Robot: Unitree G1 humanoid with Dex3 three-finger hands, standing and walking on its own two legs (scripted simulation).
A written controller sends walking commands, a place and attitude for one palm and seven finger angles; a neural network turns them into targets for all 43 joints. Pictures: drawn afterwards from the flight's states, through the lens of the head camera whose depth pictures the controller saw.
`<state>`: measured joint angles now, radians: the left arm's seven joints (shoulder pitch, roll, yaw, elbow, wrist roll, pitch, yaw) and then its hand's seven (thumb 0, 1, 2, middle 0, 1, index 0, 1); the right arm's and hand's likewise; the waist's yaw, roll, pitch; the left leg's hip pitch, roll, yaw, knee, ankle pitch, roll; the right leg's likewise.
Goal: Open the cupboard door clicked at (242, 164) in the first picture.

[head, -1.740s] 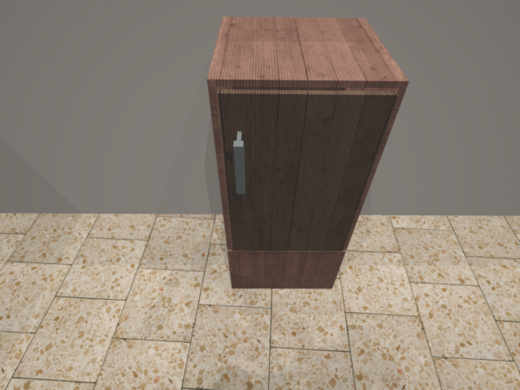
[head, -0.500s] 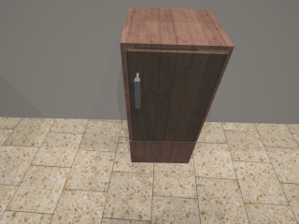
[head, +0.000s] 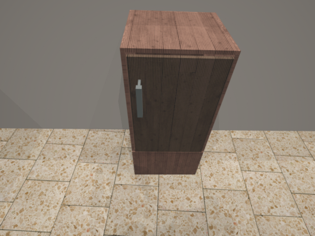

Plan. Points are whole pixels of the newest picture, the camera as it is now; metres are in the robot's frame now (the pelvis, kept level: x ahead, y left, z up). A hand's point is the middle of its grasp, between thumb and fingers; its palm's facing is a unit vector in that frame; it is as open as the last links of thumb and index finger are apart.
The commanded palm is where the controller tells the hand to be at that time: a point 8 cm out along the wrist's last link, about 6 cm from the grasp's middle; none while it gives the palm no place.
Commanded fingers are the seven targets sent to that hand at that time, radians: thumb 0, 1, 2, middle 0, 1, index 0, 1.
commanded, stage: shuffle to correct the standing spot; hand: left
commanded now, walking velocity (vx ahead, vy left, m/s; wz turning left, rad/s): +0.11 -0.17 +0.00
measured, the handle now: (139, 98) +0.62 +0.11 -0.03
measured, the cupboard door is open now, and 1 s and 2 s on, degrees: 0 0 0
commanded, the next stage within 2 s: come to a stop and stand still in 0.58 s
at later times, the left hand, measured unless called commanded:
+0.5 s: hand out of the picture +0.02 +0.09 -0.19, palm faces +0.05 -0.99 -0.09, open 7.4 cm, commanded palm none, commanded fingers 0.00 0.90 0.90 -0.20 -0.30 -0.20 -0.30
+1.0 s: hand (150, 229) +0.19 +0.03 -0.17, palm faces +0.09 -0.97 -0.24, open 7.4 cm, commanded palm none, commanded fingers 0.00 0.90 0.90 -0.20 -0.30 -0.20 -0.30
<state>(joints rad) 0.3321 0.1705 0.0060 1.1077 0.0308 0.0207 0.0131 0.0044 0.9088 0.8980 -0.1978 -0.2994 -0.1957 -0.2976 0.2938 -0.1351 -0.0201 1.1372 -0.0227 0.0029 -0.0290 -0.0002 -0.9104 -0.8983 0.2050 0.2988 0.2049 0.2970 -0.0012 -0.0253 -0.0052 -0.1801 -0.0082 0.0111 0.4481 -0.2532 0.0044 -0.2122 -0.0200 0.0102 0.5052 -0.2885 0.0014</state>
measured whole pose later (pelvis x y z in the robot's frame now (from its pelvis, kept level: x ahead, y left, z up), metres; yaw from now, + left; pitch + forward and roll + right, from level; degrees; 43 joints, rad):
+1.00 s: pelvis +0.12 -0.15 +0.00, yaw +4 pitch +0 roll +1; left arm 0.16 0.15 0.03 0.98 0.03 0.00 0.03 0.00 0.91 0.90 -0.20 -0.30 -0.20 -0.30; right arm 0.20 -0.23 -0.07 1.03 -0.02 0.06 -0.02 0.00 -0.92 -0.90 0.20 0.30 0.20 0.30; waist 0.01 0.03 0.08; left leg -0.40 0.00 0.06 0.97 -0.48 -0.05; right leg -0.30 -0.07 -0.12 0.53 -0.22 -0.02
